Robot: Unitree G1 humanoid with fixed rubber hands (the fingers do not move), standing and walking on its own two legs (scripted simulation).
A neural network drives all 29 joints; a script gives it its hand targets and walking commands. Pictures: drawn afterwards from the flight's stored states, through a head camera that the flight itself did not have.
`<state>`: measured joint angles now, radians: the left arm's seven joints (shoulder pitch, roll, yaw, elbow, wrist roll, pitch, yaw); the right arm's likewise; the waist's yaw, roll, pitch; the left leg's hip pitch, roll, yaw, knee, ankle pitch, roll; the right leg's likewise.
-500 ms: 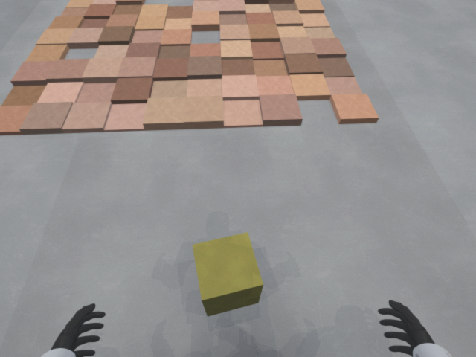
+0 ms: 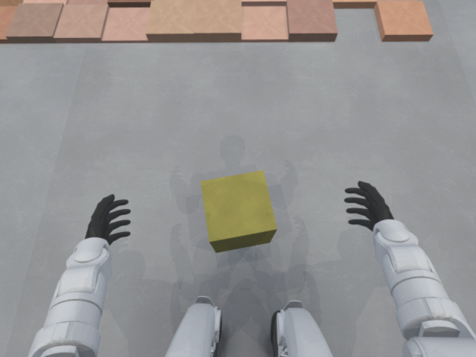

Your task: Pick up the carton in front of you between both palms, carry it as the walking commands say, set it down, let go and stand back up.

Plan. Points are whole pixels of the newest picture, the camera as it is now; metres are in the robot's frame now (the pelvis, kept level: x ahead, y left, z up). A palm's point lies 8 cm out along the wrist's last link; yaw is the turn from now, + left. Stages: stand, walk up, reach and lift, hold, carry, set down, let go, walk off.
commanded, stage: reach and lift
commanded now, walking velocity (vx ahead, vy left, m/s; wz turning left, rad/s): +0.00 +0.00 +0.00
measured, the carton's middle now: (238, 214) +0.49 +0.05 -0.58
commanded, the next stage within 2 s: none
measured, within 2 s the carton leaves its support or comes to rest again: neither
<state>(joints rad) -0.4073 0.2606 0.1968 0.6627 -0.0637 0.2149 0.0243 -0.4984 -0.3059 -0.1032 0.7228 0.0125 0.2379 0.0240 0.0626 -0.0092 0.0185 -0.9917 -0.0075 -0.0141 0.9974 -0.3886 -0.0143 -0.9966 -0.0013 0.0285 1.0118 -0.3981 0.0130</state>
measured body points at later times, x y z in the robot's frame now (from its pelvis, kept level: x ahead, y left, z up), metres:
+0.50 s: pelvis -0.04 -0.01 -0.05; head +0.28 -0.01 +0.26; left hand +0.47 +0.24 -0.15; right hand +0.55 -0.15 -0.15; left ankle +0.04 +0.13 -0.67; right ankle +0.04 -0.12 -0.67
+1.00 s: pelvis -0.04 -0.01 -0.19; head +0.32 -0.01 +0.07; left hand +0.46 +0.24 -0.35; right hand +0.54 -0.13 -0.37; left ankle +0.04 +0.13 -0.67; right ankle +0.04 -0.13 -0.67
